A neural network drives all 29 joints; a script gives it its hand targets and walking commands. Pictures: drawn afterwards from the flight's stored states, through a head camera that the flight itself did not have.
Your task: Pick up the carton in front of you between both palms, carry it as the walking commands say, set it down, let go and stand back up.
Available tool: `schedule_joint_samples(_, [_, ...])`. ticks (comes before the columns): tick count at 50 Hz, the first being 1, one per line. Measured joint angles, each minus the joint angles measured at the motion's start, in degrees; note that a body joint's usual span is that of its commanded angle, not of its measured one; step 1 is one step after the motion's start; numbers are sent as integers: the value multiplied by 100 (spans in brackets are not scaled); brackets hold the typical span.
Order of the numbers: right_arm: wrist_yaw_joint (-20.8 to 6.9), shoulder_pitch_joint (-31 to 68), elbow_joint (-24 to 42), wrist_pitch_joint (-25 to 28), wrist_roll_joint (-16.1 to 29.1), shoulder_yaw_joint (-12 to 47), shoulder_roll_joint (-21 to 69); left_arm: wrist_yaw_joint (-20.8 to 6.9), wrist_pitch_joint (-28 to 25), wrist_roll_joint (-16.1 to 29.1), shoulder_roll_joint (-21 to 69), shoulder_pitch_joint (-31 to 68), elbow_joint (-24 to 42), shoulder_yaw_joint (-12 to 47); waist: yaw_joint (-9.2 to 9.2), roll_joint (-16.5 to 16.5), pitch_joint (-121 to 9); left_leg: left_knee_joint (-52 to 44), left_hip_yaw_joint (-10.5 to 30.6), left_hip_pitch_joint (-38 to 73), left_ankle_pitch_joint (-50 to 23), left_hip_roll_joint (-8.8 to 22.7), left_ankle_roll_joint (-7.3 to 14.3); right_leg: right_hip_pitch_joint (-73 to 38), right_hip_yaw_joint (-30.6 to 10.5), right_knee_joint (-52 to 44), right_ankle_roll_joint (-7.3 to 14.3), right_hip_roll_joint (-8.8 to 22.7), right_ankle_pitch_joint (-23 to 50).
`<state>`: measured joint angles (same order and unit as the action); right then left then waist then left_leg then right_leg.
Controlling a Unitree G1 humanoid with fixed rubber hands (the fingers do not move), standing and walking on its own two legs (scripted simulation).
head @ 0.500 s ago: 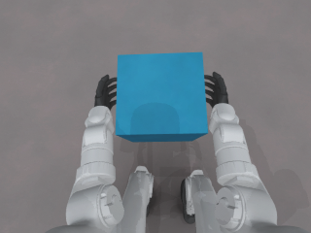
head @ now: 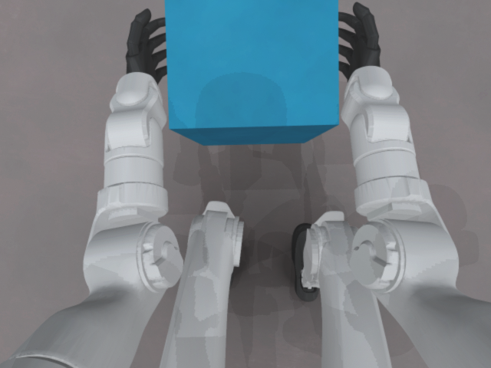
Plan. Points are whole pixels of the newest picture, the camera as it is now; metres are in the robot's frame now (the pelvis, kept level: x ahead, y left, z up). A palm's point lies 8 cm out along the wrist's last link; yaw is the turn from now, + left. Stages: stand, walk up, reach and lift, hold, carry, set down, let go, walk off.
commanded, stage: set down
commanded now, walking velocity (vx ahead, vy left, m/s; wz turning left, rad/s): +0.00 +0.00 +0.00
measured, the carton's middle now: (252, 76) +0.52 +0.07 -0.18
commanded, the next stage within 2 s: none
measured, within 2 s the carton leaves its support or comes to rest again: rests again in 0.86 s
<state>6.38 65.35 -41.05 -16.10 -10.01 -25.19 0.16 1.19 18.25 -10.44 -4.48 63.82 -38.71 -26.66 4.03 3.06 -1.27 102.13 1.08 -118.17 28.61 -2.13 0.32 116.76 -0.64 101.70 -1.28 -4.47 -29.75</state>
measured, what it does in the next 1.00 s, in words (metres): lowers itself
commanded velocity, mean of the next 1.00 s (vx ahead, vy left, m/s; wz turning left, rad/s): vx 0.00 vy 0.00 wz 0.00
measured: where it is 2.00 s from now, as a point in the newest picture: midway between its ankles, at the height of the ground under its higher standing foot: (264, 270)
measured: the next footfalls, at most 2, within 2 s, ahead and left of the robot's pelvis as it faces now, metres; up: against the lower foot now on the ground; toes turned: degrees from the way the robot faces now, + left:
none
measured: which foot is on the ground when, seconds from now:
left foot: down 0.00-1.00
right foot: down 0.00-1.00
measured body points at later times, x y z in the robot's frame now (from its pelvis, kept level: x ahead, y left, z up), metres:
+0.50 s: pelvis +0.00 +0.00 -0.09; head +0.38 +0.05 +0.15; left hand +0.54 +0.24 -0.27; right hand +0.57 -0.07 -0.27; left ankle +0.10 +0.11 -0.45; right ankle +0.10 -0.12 -0.45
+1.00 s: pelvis -0.01 +0.00 -0.12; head +0.36 +0.03 +0.12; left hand +0.53 +0.23 -0.29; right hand +0.57 -0.07 -0.29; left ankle +0.10 +0.11 -0.45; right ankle +0.10 -0.12 -0.45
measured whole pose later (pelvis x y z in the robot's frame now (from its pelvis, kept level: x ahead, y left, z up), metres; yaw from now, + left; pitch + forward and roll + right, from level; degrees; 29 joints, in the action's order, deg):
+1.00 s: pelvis -0.01 +0.00 -0.12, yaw +0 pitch +34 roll +0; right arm 8.7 85.7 -56.5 -12.3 1.4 -13.9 -12.0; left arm 1.0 13.9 -0.5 -16.3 82.0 -53.2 -19.2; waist 5.5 2.0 24.6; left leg 127.0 -0.9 -127.5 33.1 -1.4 0.5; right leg 127.1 -0.9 127.5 -2.0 -6.3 -34.1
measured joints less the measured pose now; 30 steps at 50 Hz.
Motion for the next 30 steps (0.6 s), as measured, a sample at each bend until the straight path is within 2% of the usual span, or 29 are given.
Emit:
schedule_joint_samples(11, [44, 797, -289, 59, 56, 40, -321, 49, -42, 26, -320, 817, -293, 84, 34, -12, 643, 751, -40, -711, 120, -37, 19, 694, 9, 772, -36, 9, -160])
schedule_joint_samples(22, [407, 1324, -497, 200, 924, 933, -832, 259, -138, 788, -891, 1344, -470, 734, 75, 14, 1668, 1661, -36, -1112, 351, -29, 4, 1082, 75, 1668, -53, -27, -394])
schedule_joint_samples(30, [508, 1817, -1008, 241, 1311, 1309, -1127, 332, -152, 1046, -1154, 1708, -833, 980, 154, -42, 2135, 2128, -91, -1036, 516, 9, 46, 1012, 54, 2126, -90, -77, -544])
